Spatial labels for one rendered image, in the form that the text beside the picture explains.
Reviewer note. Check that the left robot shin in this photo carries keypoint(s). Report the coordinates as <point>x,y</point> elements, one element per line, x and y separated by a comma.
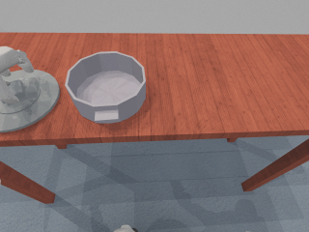
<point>126,226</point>

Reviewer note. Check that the knob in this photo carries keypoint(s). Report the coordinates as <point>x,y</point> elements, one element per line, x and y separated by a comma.
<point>17,88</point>

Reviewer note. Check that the table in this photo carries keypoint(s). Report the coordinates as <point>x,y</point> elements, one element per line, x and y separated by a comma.
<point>198,86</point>

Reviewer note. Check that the pot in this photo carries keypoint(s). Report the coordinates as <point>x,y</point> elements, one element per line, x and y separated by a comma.
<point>107,87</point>

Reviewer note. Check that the lid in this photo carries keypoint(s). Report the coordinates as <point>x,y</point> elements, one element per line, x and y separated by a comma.
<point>42,93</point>

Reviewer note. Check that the left robot hand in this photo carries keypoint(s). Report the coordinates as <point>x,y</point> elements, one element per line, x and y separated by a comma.
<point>8,58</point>

